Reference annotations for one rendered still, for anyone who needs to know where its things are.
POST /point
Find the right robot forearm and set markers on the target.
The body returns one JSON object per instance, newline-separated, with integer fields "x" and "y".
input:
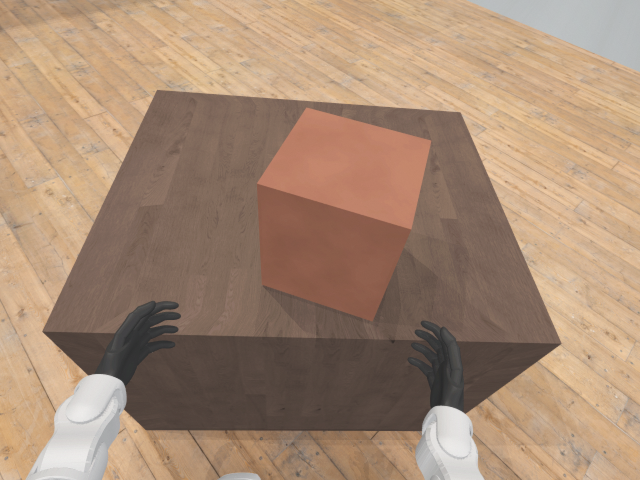
{"x": 446, "y": 450}

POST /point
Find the right robot hand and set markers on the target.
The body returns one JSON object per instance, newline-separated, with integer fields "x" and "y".
{"x": 445, "y": 377}

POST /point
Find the carton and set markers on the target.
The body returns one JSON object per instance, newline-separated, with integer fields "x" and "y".
{"x": 336, "y": 206}

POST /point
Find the left robot hand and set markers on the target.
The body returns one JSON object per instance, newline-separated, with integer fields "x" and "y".
{"x": 130, "y": 346}

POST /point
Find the left robot forearm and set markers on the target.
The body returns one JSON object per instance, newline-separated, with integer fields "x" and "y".
{"x": 86, "y": 424}

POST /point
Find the pedestal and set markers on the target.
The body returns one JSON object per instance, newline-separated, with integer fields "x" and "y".
{"x": 180, "y": 223}

